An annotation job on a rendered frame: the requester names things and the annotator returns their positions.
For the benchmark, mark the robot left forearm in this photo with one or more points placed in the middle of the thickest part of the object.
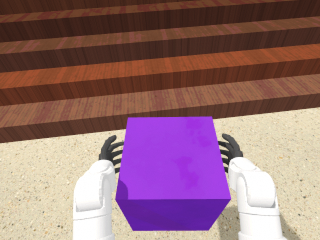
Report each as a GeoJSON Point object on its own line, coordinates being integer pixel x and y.
{"type": "Point", "coordinates": [92, 203]}

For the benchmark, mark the left robot hand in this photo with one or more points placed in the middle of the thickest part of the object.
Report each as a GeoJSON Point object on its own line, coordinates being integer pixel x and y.
{"type": "Point", "coordinates": [107, 154]}

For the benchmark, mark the robot right forearm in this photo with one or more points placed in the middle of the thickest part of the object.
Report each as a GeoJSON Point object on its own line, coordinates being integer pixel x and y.
{"type": "Point", "coordinates": [256, 201]}

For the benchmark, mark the right robot hand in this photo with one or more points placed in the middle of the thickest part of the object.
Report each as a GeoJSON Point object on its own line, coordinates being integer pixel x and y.
{"type": "Point", "coordinates": [232, 146]}

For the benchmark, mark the carton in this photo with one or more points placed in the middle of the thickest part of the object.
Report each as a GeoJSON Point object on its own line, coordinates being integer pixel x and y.
{"type": "Point", "coordinates": [171, 176]}

